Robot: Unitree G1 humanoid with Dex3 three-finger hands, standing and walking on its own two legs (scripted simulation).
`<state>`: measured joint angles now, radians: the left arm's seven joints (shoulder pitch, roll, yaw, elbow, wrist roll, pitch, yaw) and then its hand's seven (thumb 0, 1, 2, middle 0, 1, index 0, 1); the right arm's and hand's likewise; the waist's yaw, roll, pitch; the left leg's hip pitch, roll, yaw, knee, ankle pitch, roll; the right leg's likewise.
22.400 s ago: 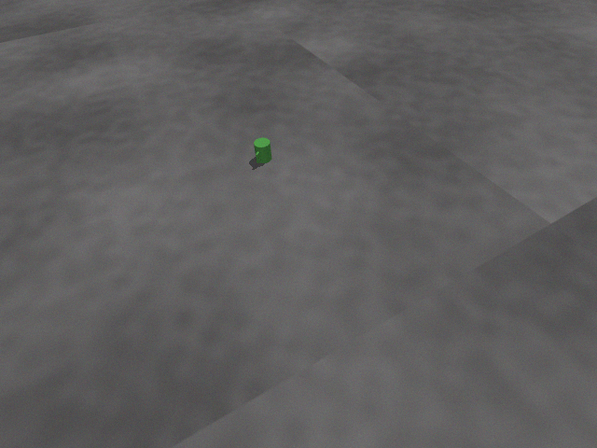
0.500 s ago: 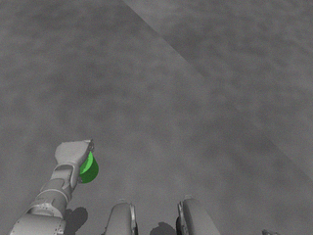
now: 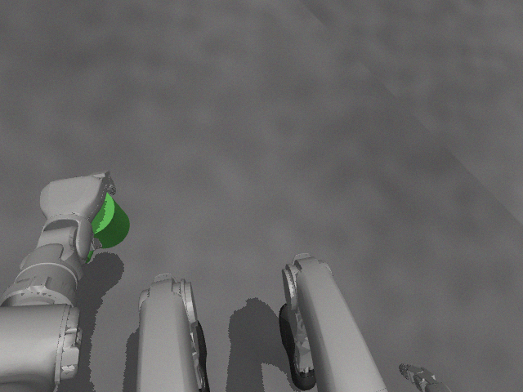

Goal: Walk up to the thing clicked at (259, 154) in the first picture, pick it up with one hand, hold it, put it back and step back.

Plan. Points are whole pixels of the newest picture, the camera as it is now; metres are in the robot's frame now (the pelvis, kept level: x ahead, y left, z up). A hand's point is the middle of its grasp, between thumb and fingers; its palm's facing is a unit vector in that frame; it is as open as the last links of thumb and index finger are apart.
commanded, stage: crouch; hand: left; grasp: from above
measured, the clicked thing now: (93, 228) +0.41 +0.26 -0.22
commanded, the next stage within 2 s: lower in 0.78 s
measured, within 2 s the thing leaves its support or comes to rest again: rests again in 1.56 s
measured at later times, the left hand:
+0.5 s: hand (101, 214) +0.44 +0.26 -0.26, palm faces -0.47 -0.05 -0.88, open 11.1 cm
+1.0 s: hand (110, 216) +0.45 +0.26 -0.31, palm faces -0.47 -0.05 -0.88, open 11.1 cm
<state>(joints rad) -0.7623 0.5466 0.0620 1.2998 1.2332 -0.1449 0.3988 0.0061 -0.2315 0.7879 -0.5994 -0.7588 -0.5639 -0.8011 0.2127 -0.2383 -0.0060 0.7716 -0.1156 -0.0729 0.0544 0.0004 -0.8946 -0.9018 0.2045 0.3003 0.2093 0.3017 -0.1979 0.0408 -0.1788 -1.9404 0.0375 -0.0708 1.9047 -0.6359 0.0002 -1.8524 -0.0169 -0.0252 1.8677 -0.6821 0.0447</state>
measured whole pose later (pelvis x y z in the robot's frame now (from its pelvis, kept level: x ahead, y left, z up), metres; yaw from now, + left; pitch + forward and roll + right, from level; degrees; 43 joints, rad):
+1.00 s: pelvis -0.02 -0.01 -0.12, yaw -4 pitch +36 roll -7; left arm -0.92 0.72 0.13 1.41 1.27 -0.18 0.39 0.01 -0.22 0.77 -0.59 -0.77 -0.55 -0.81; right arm 0.17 -0.27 0.04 0.76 -0.15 -0.08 0.11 0.00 -0.90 -0.90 0.20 0.30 0.21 0.30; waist -0.25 -0.02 -0.05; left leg -2.27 0.05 -0.13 2.29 -0.67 -0.02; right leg -2.17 0.02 -0.05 2.24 -0.71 0.04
